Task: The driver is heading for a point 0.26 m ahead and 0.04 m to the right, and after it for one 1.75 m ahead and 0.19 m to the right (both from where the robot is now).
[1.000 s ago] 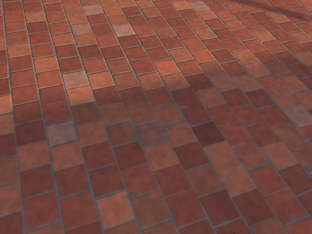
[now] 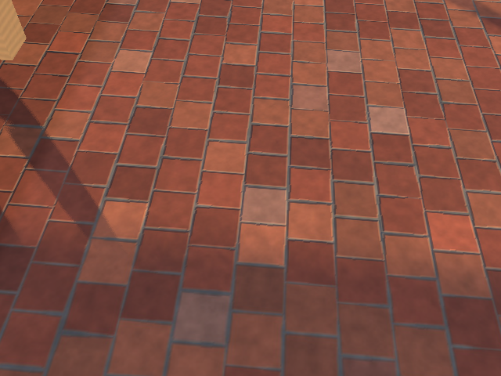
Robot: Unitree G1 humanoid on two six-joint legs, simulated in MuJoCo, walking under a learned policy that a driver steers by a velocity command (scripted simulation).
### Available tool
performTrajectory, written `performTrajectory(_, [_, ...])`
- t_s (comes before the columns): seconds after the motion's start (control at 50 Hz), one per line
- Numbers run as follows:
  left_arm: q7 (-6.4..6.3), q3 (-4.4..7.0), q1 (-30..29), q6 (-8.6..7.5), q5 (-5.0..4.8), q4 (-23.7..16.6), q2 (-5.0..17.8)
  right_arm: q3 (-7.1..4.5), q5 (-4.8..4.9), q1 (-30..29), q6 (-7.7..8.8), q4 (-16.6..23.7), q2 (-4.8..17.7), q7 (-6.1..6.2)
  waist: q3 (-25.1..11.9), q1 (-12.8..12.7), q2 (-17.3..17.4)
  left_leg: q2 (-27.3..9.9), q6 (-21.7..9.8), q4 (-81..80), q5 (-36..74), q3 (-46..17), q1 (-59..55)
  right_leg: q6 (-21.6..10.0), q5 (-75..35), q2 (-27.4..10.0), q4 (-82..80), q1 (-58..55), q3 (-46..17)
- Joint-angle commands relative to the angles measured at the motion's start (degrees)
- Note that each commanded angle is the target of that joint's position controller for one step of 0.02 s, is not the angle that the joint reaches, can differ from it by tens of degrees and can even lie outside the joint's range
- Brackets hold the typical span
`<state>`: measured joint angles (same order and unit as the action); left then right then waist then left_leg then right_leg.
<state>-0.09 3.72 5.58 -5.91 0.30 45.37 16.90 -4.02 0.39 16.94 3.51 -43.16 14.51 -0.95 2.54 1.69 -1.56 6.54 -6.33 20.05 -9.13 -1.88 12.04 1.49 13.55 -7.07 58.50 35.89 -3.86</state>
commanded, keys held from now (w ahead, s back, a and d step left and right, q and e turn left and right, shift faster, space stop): w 0.04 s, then no key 0.96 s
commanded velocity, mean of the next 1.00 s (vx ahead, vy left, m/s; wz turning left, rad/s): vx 0.14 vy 0.00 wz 0.09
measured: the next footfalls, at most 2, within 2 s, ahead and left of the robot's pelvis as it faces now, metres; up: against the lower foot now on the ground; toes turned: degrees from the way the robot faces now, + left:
right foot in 0.24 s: +0.34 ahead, -0.14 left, +0.00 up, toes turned +3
left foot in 0.56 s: +0.26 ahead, +0.10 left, +0.00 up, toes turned +2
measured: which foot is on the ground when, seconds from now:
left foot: down 0.00-0.26, up 0.28-0.54, down 0.56-1.00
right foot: up 0.00-0.22, down 0.24-1.00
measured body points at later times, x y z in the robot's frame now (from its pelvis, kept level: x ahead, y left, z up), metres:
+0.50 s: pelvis +0.20 -0.06 -0.01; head +0.24 -0.06 +0.44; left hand +0.32 +0.20 -0.13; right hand +0.32 -0.32 -0.14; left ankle +0.20 +0.10 -0.72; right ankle +0.29 -0.14 -0.74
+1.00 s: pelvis +0.26 -0.03 -0.01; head +0.28 -0.02 +0.44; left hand +0.35 +0.24 -0.15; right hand +0.35 -0.27 -0.15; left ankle +0.22 +0.10 -0.74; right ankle +0.30 -0.15 -0.74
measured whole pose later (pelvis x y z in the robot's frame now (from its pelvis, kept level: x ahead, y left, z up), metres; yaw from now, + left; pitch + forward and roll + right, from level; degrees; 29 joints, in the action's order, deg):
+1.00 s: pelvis +0.26 -0.03 -0.01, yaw +3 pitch -1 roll +0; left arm -0.9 1.7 6.6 0.2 0.0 58.2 13.3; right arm -2.2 -0.3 13.9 0.9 -52.7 11.8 2.0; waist 1.8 -0.4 0.1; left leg -0.7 0.7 31.5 -20.1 -1.3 10.6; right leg -0.1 14.4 -0.1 31.2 15.9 0.6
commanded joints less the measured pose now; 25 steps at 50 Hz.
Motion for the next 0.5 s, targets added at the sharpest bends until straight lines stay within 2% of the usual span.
performTrajectory(0.02, [-0.11, 0.34, -0.41, 0.28, 0.45, -2.75, 2.57, -2.03, 0.11, -0.47, 1.13, 3.60, 8.60, 1.15, -3.18, -0.84, 3.92, -13.51, -8.75, -8.57, 19.24, -9.06, -0.67, 1.60, -10.82, 0.36, -10.26, -0.17, 1.82])
performTrajectory(0.08, [0.54, -0.23, -5.73, -0.31, 0.26, -3.99, 1.76, -1.89, 0.07, 1.36, 0.79, 2.41, 8.76, 1.49, -1.78, 1.55, 5.36, -11.53, -5.80, -6.99, 20.40, -5.78, 0.27, 1.02, -21.04, 3.28, -22.37, -4.52, 3.48])
performTrajectory(0.12, [1.07, -0.24, -7.59, -0.78, 0.11, -4.79, 2.09, -1.81, 0.01, 3.29, 0.48, 1.10, 8.89, 1.61, -1.86, 2.59, 6.37, -12.50, -4.83, -5.06, 22.04, -6.47, -1.53, 0.14, -24.31, 4.86, -25.90, -6.25, 3.82])
performTrajectory(0.16, [1.58, 0.01, -7.94, -1.15, 0.31, -5.12, 3.00, -1.58, 0.00, 3.75, 0.08, 0.33, 8.34, 1.83, -2.39, 2.54, 6.95, -14.02, -4.13, -1.34, 24.14, -8.07, -5.89, -1.41, -22.25, 5.66, -28.65, -5.77, 3.15])
performTrajectory(0.2, [1.96, 0.57, -5.39, -1.56, 0.68, -4.47, 4.63, -1.59, -0.11, 2.76, -0.33, 0.11, 8.36, 2.11, -3.88, 0.78, 7.87, -15.37, -3.15, 3.28, 26.82, -10.31, -9.56, -3.28, -18.21, 6.27, -30.60, -7.73, 2.72])
performTrajectory(0.22, [1.93, 0.94, -1.91, -1.78, 0.97, -3.35, 5.36, -1.56, -0.04, 1.24, -0.52, 0.31, 8.36, 2.25, -5.28, -1.39, 8.04, -14.63, -2.17, 7.03, 30.41, -10.31, -10.19, -4.44, -18.75, 7.11, -32.74, -11.82, 3.45])
performTrajectory(0.24, [1.75, 1.39, 2.48, -2.09, 1.55, -2.00, 6.69, -1.33, -0.09, 0.50, -0.57, 0.72, 7.81, 2.28, -7.98, -3.57, 6.72, -11.75, -0.28, 13.11, 32.05, -8.97, -9.30, -5.78, -28.46, 6.42, -35.11, -19.40, 3.74])
performTrajectory(0.26, [1.53, 1.86, 7.51, -2.30, 2.66, -1.58, 9.97, -0.52, -1.16, 2.43, -0.37, 1.93, 5.64, 2.24, -15.62, -3.95, 1.05, -7.58, 2.41, 25.24, 19.06, -7.53, -1.34, -9.70, -51.01, -2.25, -29.56, -34.89, -3.89])
performTrajectory(0.28, [1.41, 1.42, 10.74, -1.38, 2.80, -0.60, 9.10, 0.65, -0.45, 12.50, -0.16, -0.19, 2.39, 2.03, -24.67, -2.53, -11.64, -1.66, 6.94, 44.24, -18.20, -5.62, 12.81, -21.04, -62.69, -15.59, -28.13, -51.83, -18.99])
performTrajectory(0.3, [1.80, 0.46, 12.62, -0.47, 0.61, 0.37, 4.95, 0.04, 0.18, 13.31, -0.54, -1.52, 6.32, 1.65, -27.93, -3.75, -10.45, -2.05, 8.00, 49.66, -31.90, -9.39, 16.13, -22.52, -53.00, -16.52, -30.76, -51.89, -25.19])
performTrajectory(0.32, [1.90, 0.32, 8.74, 0.27, -0.50, -0.27, 4.88, -0.84, 1.05, 8.51, -1.41, -0.69, 9.27, 1.70, -20.92, -4.03, -6.13, -4.39, 8.79, 52.85, -29.28, -9.35, 19.66, -20.25, -38.75, -14.50, -33.17, -45.76, -22.28])
performTrajectory(0.34, [1.66, -0.19, 4.50, 1.01, -0.22, -1.05, 3.82, -0.90, 0.85, 3.85, -2.49, 0.22, 9.20, 2.17, -15.55, -3.41, -2.44, -6.47, 9.32, 51.43, -26.03, -6.75, 20.55, -17.88, -28.43, -12.01, -35.78, -38.39, -18.98])
performTrajectory(0.36, [1.52, -0.90, 0.60, 1.56, 0.18, -1.53, 2.42, -1.03, 0.24, 1.40, -3.63, 0.81, 8.58, 2.58, -10.69, -2.19, -1.18, -8.31, 9.56, 47.07, -23.64, -5.47, 19.44, -16.45, -21.35, -10.02, -38.59, -30.28, -15.80])
performTrajectory(0.38, [1.39, -1.05, -1.72, 2.02, 0.72, -1.48, 2.32, -0.94, 0.01, 1.42, -4.67, 0.91, 7.32, 2.94, -8.37, -0.49, -3.09, -9.88, 9.54, 40.86, -21.81, -4.63, 15.26, -14.70, -15.70, -7.76, -40.94, -23.62, -13.04])
performTrajectory(0.4, [1.34, -0.82, -3.23, 2.54, 1.13, -1.20, 2.85, -0.49, -0.08, 2.43, -5.28, 0.40, 5.46, 3.24, -6.97, 0.32, -5.25, -9.39, 9.72, 34.80, -20.95, -2.56, 10.77, -13.55, -13.56, -5.10, -42.57, -18.71, -9.68])
performTrajectory(0.44, [1.00, -0.55, -3.19, 2.89, 1.48, -0.47, 3.43, 0.13, -0.48, 3.66, -5.27, -0.79, 3.37, 3.68, -8.29, 0.28, -7.03, -8.82, 9.72, 26.59, -18.35, -0.76, 4.85, -13.68, -15.82, -3.44, -42.82, -16.79, -6.03])
performTrajectory(0.46, [0.81, -0.45, -2.50, 2.97, 1.24, 0.06, 3.70, 0.16, -0.49, 3.74, -5.14, -1.24, 3.44, 3.69, -9.80, 0.07, -6.68, -8.83, 9.45, 23.27, -14.52, -0.54, 2.87, -13.97, -15.24, -3.83, -42.68, -17.63, -5.94])
performTrajectory(0.5, [0.46, -0.55, -2.82, 3.41, 0.47, 0.71, 3.85, 0.04, -0.56, 4.05, -5.13, -2.29, 3.73, 3.47, -10.65, 0.73, -5.40, -8.55, 8.54, 15.95, -5.67, 0.41, -1.95, -13.14, -6.55, -3.76, -42.50, -16.72, -5.31])
Keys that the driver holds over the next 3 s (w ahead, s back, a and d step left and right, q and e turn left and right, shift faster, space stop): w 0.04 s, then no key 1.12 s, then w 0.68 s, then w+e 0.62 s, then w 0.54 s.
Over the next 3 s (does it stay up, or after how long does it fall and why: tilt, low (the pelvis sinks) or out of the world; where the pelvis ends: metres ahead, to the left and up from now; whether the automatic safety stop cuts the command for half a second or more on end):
stays up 1.18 -0.08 -0.02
